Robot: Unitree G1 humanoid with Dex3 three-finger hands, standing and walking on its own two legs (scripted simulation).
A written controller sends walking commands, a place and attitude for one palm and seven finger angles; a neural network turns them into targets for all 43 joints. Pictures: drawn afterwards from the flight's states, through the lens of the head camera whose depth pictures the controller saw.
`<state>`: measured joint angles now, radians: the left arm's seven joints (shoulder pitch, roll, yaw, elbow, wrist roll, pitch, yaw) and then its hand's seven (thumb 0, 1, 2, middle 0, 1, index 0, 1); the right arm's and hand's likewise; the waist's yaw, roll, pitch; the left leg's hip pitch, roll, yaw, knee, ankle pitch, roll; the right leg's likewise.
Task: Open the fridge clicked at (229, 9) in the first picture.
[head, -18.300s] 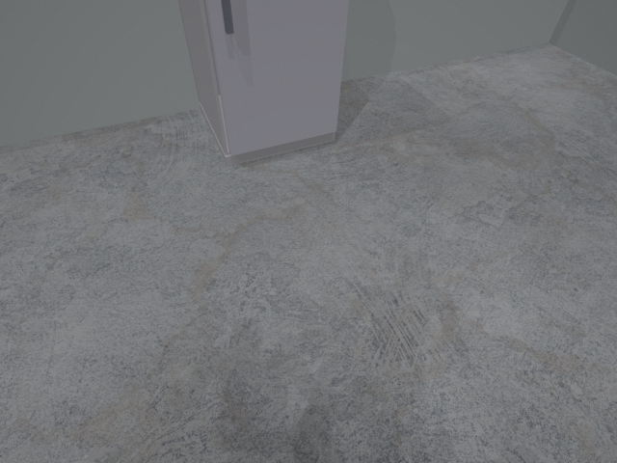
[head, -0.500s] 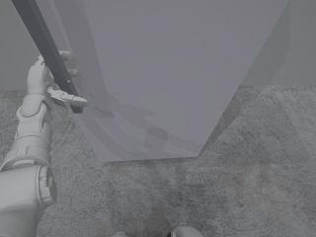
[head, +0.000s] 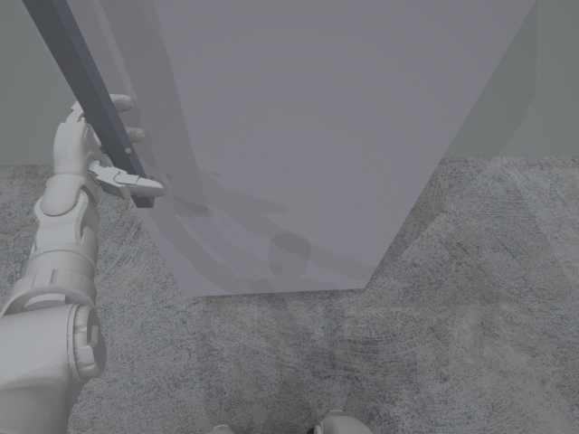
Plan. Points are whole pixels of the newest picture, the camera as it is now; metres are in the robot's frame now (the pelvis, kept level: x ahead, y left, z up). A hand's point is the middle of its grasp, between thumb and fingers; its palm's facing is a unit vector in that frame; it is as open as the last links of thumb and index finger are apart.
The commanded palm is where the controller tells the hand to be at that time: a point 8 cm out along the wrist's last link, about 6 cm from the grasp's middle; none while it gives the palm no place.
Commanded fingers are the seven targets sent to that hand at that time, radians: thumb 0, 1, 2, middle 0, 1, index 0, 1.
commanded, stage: slide the fingers in behind the handle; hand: left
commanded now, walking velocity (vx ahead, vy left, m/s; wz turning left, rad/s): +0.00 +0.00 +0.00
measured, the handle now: (88, 65) +0.52 +0.23 +0.20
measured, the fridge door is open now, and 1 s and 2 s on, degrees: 0 0 1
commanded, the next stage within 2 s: grip the handle and tug to test in 0.14 s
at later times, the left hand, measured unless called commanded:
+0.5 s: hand (125, 152) +0.47 +0.21 +0.11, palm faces +0.06 -1.00 -0.02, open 12.5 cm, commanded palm +0.44 +0.25 +0.11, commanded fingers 0.00 0.15 0.58 -0.37 -1.29 -0.37 -1.29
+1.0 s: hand (124, 151) +0.47 +0.21 +0.11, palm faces +0.06 -1.00 -0.01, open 6.1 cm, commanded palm +0.44 +0.25 +0.11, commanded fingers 0.00 0.90 0.90 -0.45 -1.40 -0.45 -1.40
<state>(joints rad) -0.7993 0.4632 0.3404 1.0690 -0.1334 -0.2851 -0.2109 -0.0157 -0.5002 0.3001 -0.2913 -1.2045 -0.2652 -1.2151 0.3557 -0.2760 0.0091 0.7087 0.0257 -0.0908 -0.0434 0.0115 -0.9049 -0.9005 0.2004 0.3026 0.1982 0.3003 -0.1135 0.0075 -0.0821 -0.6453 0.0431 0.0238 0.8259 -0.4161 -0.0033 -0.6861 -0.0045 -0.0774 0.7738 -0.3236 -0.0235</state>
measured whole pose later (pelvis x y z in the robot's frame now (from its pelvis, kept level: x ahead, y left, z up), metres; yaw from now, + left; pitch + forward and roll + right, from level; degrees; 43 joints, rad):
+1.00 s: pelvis +0.00 +0.01 +0.00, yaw +0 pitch +13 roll -1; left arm -0.81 0.46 0.35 1.08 -0.13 -0.30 -0.21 0.01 0.65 0.79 -0.37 -1.34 -0.36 -1.37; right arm 0.36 -0.27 0.01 0.71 0.02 -0.08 -0.04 0.01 -0.90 -0.90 0.20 0.30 0.20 0.30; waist -0.11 0.01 -0.08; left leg -0.65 0.04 0.03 0.83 -0.41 0.01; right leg -0.69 -0.01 -0.07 0.77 -0.32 -0.02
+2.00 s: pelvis +0.02 +0.01 +0.01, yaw -2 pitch +12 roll -1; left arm -0.58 0.37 0.33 0.79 -0.17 -0.20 -0.18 0.01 0.68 0.76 -0.32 -1.37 -0.33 -1.37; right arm 0.32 -0.26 0.00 0.65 0.03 -0.05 -0.03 0.01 -0.90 -0.90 0.20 0.30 0.20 0.30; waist -0.09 0.01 -0.10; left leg -0.54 0.04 0.05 0.76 -0.43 0.01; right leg -0.59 0.00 -0.04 0.71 -0.32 0.00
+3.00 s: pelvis -0.06 -0.09 +0.02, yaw +10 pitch -2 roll +1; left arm 0.17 0.16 0.02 -0.09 -0.04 0.02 0.11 -0.05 0.58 0.66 -0.34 -1.35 -0.33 -1.38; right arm 0.24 -0.25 -0.03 0.65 0.00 -0.04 -0.09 0.02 -0.91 -0.90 0.20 0.30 0.20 0.30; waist -0.06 0.05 -0.02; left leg -0.45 0.08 0.01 0.86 -0.40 -0.03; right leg -0.38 0.00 -0.26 0.60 -0.21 -0.15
